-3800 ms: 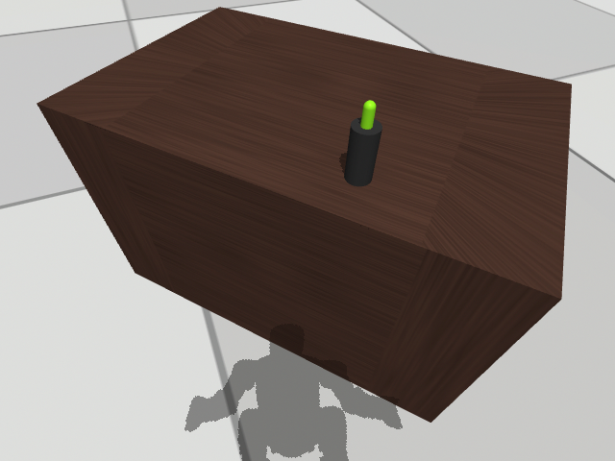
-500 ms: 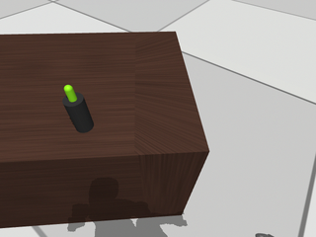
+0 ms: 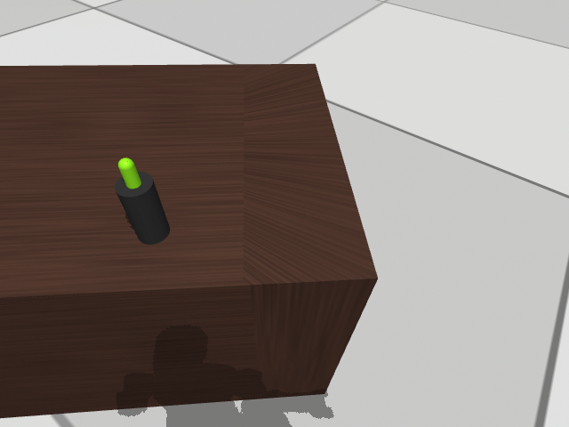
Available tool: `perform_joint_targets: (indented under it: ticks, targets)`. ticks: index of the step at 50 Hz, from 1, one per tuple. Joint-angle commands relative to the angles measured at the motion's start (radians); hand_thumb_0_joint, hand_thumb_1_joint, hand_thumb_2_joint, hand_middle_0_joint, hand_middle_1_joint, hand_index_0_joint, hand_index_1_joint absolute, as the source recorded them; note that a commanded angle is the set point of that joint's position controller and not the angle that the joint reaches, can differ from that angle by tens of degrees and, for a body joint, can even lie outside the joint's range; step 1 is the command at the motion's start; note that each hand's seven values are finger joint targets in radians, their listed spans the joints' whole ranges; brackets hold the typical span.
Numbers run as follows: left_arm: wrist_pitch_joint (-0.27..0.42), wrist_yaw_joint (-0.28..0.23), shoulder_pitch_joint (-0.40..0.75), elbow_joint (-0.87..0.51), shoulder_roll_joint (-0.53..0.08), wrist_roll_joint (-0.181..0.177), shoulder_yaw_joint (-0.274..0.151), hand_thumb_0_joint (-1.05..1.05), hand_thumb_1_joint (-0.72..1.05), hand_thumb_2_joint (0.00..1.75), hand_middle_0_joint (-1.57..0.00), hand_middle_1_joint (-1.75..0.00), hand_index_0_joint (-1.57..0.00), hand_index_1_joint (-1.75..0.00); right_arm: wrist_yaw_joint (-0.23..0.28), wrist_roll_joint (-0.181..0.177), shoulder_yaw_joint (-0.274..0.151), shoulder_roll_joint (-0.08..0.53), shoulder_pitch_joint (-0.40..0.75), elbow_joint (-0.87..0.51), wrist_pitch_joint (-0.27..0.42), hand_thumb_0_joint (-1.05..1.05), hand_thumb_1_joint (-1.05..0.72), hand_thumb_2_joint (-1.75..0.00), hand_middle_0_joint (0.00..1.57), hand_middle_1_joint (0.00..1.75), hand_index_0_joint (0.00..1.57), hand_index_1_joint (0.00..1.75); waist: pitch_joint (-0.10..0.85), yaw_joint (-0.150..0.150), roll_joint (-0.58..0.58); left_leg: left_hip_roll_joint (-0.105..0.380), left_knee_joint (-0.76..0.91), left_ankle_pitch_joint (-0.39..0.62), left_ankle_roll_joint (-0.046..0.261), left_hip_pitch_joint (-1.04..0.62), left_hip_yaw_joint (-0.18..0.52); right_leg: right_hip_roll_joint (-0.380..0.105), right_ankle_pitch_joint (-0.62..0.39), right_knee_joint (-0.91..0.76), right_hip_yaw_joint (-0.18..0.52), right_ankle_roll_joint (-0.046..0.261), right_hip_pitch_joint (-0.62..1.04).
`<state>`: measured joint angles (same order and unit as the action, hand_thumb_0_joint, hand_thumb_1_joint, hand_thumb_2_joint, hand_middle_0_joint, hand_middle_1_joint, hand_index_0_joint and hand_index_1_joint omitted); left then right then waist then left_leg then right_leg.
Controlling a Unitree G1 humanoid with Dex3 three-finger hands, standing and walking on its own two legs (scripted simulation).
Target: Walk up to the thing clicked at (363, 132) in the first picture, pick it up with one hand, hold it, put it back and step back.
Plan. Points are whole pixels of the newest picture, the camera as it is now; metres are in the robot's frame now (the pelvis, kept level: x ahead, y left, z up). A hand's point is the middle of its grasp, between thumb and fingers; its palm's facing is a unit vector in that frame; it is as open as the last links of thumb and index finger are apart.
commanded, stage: stand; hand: left
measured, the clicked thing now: (140, 199) +0.45 +0.22 +0.06
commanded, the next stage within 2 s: rise first in 1.94 s
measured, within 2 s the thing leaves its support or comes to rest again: neither
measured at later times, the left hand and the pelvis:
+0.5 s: hand out of the picture +0.06 +0.26 -0.16, palm faces -0.03 -0.94 -0.35, open 7.4 cm; pelvis +0.00 +0.00 +0.00, yaw +1 degrees
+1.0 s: hand out of the picture +0.06 +0.26 -0.16, palm faces -0.03 -0.94 -0.35, open 7.4 cm; pelvis +0.00 +0.00 +0.00, yaw +2 degrees
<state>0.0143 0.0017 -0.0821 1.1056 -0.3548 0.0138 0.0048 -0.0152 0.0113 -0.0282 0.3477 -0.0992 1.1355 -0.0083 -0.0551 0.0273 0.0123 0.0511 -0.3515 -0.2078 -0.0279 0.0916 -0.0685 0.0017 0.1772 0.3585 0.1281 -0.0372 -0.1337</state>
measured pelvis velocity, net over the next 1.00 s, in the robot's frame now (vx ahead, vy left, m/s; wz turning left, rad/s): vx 0.00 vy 0.00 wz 0.03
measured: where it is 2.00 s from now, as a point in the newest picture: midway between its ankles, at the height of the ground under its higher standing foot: outside the picture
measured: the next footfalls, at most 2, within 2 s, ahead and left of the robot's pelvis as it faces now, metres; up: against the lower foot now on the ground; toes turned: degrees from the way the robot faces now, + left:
none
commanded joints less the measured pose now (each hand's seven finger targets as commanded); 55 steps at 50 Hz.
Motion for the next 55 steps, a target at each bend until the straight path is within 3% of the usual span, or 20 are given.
perform_joint_targets:
  ticks: [1, 5, 7, 10, 14, 15, 25, 27, 36, 40, 50, 52, 55]
  targets:
    - [0.016, -0.013, 0.031, -0.056, -0.214, -0.004, -0.044, 0.00, 0.90, 0.90, -0.20, -0.30, -0.20, -0.30, 0.012, -0.001, -0.041, 0.221, 0.053, -0.071, 0.025, 0.00, -0.90, -0.90, 0.20, 0.30, 0.20, 0.30, 0.069, -0.013, -0.021, 0.090, 0.072, 0.059, 0.048, -0.034, 0.084, -0.097, -0.160, -0.052, 0.032, 0.051, -0.039]
    - [0.018, -0.013, 0.029, -0.056, -0.220, -0.004, -0.045, 0.00, 0.90, 0.90, -0.20, -0.30, -0.20, -0.30, 0.011, -0.003, -0.040, 0.216, 0.048, -0.072, 0.027, 0.00, -0.90, -0.90, 0.20, 0.30, 0.20, 0.30, 0.079, -0.010, -0.005, 0.090, 0.067, 0.089, 0.047, -0.049, 0.085, -0.098, -0.177, -0.049, 0.029, 0.051, -0.038]
    - [0.016, -0.012, 0.028, -0.059, -0.218, -0.006, -0.043, 0.00, 0.90, 0.90, -0.20, -0.30, -0.20, -0.30, 0.013, -0.001, -0.038, 0.217, 0.041, -0.069, 0.028, 0.00, -0.90, -0.90, 0.20, 0.30, 0.20, 0.30, 0.049, -0.011, -0.022, 0.086, 0.088, 0.033, 0.046, -0.017, 0.089, -0.097, -0.131, -0.061, 0.033, 0.050, -0.043]
    - [0.015, -0.011, 0.017, -0.058, -0.219, -0.004, -0.045, 0.00, 0.90, 0.90, -0.20, -0.30, -0.20, -0.30, 0.013, -0.002, -0.040, 0.221, 0.051, -0.075, 0.028, 0.00, -0.90, -0.90, 0.20, 0.30, 0.20, 0.30, 0.066, -0.013, -0.017, 0.091, 0.082, 0.047, 0.051, -0.043, 0.092, -0.098, -0.149, -0.056, 0.031, 0.051, -0.047]
    - [0.015, -0.010, 0.001, -0.056, -0.220, -0.004, -0.041, 0.00, 0.90, 0.90, -0.20, -0.30, -0.20, -0.30, 0.011, -0.002, -0.040, 0.221, 0.049, -0.071, 0.026, 0.00, -0.90, -0.90, 0.20, 0.30, 0.20, 0.30, 0.043, -0.016, -0.010, 0.084, 0.084, 0.007, 0.048, -0.034, 0.098, -0.094, -0.084, -0.069, 0.030, 0.050, -0.074]
    - [0.016, -0.010, 0.006, -0.059, -0.220, -0.003, -0.041, 0.00, 0.90, 0.90, -0.20, -0.30, -0.20, -0.30, 0.012, -0.001, -0.042, 0.226, 0.042, -0.074, 0.027, 0.00, -0.90, -0.90, 0.20, 0.30, 0.20, 0.30, 0.070, -0.011, -0.019, 0.085, 0.074, 0.048, 0.051, -0.042, 0.091, -0.102, -0.133, -0.062, 0.032, 0.051, -0.051]
    - [0.019, -0.015, -0.013, -0.060, -0.222, -0.005, -0.037, 0.00, 0.90, 0.90, -0.20, -0.30, -0.20, -0.30, 0.013, -0.007, -0.037, 0.221, 0.040, -0.071, 0.026, 0.00, -0.90, -0.90, 0.20, 0.30, 0.20, 0.30, 0.084, -0.013, 0.002, 0.085, 0.049, 0.148, 0.051, -0.067, 0.093, -0.108, -0.228, -0.050, 0.021, 0.049, -0.035]
    - [0.016, -0.015, -0.010, -0.060, -0.224, -0.006, -0.036, 0.00, 0.90, 0.90, -0.20, -0.30, -0.20, -0.30, 0.014, -0.005, -0.034, 0.216, 0.039, -0.070, 0.025, 0.00, -0.90, -0.90, 0.20, 0.30, 0.20, 0.30, 0.056, -0.013, 0.002, 0.082, 0.061, 0.115, 0.046, -0.046, 0.095, -0.103, -0.186, -0.054, 0.019, 0.049, -0.051]
    - [0.016, -0.015, -0.009, -0.063, -0.224, -0.005, -0.036, 0.00, 0.90, 0.90, -0.20, -0.30, -0.20, -0.30, 0.012, -0.003, -0.034, 0.220, 0.034, -0.074, 0.026, 0.00, -0.90, -0.90, 0.20, 0.30, 0.20, 0.30, 0.069, -0.014, -0.017, 0.082, 0.066, 0.111, 0.048, -0.029, 0.095, -0.109, -0.183, -0.054, 0.016, 0.048, -0.020]
    - [0.013, -0.014, -0.005, -0.063, -0.226, -0.003, -0.038, 0.00, 0.90, 0.90, -0.20, -0.30, -0.20, -0.30, 0.012, -0.003, -0.035, 0.220, 0.033, -0.073, 0.026, 0.00, -0.90, -0.90, 0.20, 0.30, 0.20, 0.30, 0.038, -0.014, -0.003, 0.080, 0.083, 0.032, 0.046, -0.007, 0.103, -0.104, -0.091, -0.068, 0.016, 0.050, -0.046]
    - [0.017, -0.012, -0.017, -0.063, -0.223, -0.003, -0.037, 0.00, 0.90, 0.90, -0.20, -0.30, -0.20, -0.30, 0.010, -0.004, -0.037, 0.222, 0.034, -0.074, 0.027, 0.00, -0.90, -0.90, 0.20, 0.30, 0.20, 0.30, 0.051, -0.018, -0.010, 0.077, 0.072, 0.052, 0.049, -0.018, 0.105, -0.108, -0.115, -0.071, 0.018, 0.048, -0.045]
    - [0.018, -0.012, -0.010, -0.068, -0.224, -0.003, -0.036, 0.00, 0.90, 0.90, -0.20, -0.30, -0.20, -0.30, 0.011, -0.003, -0.037, 0.222, 0.030, -0.074, 0.029, 0.00, -0.90, -0.90, 0.20, 0.30, 0.20, 0.30, 0.073, -0.016, -0.014, 0.080, 0.065, 0.100, 0.048, -0.033, 0.106, -0.111, -0.158, -0.058, 0.015, 0.051, -0.030]
    - [0.014, -0.012, -0.011, -0.066, -0.221, -0.004, -0.035, 0.00, 0.90, 0.90, -0.20, -0.30, -0.20, -0.30, 0.012, -0.003, -0.037, 0.222, 0.023, -0.069, 0.027, 0.00, -0.90, -0.90, 0.20, 0.30, 0.20, 0.30, 0.049, -0.015, -0.014, 0.080, 0.075, 0.056, 0.047, -0.022, 0.105, -0.107, -0.113, -0.065, 0.017, 0.052, -0.049]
